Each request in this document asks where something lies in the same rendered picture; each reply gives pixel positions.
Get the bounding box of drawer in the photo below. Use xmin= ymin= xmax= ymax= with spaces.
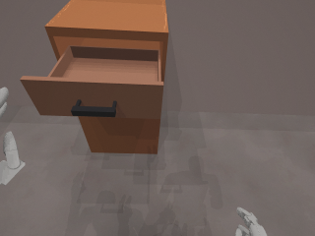
xmin=20 ymin=45 xmax=164 ymax=119

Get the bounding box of handle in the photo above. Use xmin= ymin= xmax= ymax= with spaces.
xmin=71 ymin=99 xmax=117 ymax=117

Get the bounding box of right robot hand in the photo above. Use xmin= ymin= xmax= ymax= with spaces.
xmin=235 ymin=207 xmax=268 ymax=236

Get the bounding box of cabinet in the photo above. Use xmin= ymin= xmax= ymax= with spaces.
xmin=44 ymin=0 xmax=169 ymax=154

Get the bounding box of left robot hand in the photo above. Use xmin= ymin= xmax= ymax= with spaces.
xmin=0 ymin=87 xmax=26 ymax=186

